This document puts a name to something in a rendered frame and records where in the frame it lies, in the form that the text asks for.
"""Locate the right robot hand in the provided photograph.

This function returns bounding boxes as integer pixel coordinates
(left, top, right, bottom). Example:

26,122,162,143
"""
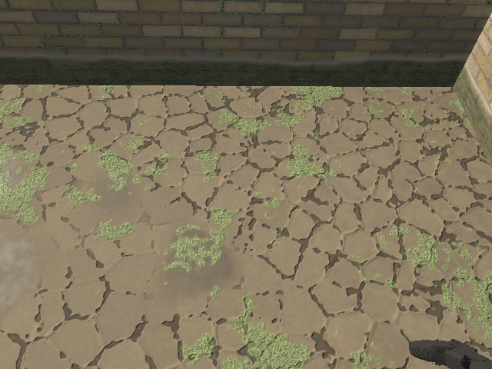
409,339,492,369

